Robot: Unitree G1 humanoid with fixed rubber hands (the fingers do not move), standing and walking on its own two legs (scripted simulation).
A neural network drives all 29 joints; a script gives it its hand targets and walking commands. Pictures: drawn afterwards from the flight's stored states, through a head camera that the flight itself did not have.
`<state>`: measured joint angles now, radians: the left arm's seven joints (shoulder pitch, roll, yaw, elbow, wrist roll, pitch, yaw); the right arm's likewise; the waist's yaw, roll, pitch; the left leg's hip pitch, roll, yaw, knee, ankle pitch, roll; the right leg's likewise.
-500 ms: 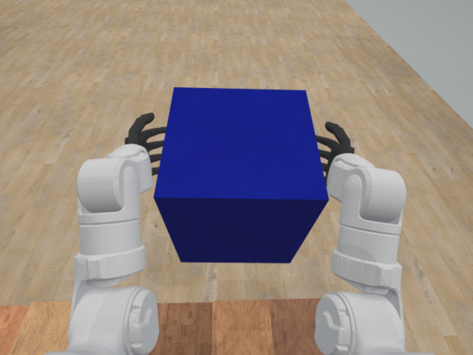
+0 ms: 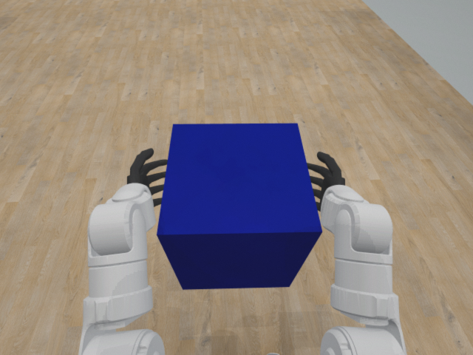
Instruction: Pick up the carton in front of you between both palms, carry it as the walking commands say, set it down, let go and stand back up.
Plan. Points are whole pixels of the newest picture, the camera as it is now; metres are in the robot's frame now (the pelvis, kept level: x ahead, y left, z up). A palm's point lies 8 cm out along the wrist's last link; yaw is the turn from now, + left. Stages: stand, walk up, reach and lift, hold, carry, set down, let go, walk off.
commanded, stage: carry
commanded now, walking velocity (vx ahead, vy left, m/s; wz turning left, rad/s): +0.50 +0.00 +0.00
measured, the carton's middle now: (236, 212) +0.36 -0.01 +0.04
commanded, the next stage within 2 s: none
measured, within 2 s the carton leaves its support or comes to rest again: neither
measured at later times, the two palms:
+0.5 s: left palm (144, 111) +0.57 +0.18 +0.11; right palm (286, 111) +0.56 -0.12 +0.11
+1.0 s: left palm (157, 52) +0.87 +0.21 +0.08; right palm (262, 51) +0.87 -0.09 +0.09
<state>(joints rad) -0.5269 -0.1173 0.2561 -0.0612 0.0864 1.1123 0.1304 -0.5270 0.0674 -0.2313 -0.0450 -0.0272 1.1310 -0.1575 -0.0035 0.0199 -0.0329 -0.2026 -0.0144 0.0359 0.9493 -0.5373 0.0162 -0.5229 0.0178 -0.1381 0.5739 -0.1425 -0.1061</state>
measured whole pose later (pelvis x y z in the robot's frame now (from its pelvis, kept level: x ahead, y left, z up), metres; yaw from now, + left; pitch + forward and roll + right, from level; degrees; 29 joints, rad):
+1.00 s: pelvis +0.63 +0.06 -0.01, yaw +0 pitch +3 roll -2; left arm -0.06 -0.13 0.07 -0.46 0.08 1.24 0.12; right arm -0.05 0.13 -0.07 -0.44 -0.06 1.23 -0.12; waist 0.00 0.00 -0.13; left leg 0.15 -0.03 0.14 0.17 -0.37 0.06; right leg -0.64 -0.06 -0.19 0.58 0.00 0.00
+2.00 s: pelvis +1.31 +0.09 +0.01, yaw -1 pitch +3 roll -1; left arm -0.02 -0.13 0.05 -0.52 0.08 1.20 0.11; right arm -0.01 0.13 -0.04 -0.51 -0.06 1.19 -0.12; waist -0.01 -0.01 -0.10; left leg 0.01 0.02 0.20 0.20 -0.26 0.03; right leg -0.62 -0.12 -0.13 0.66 -0.06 0.02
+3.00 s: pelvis +1.97 +0.09 +0.01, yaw -1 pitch +4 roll -2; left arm -0.02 -0.13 0.04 -0.51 0.08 1.19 0.11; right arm 0.00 0.13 -0.05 -0.50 -0.06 1.18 -0.12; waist 0.00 -0.01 -0.07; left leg -0.06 0.03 0.21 0.20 -0.22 0.05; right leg -0.63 -0.13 -0.11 0.78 -0.10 0.03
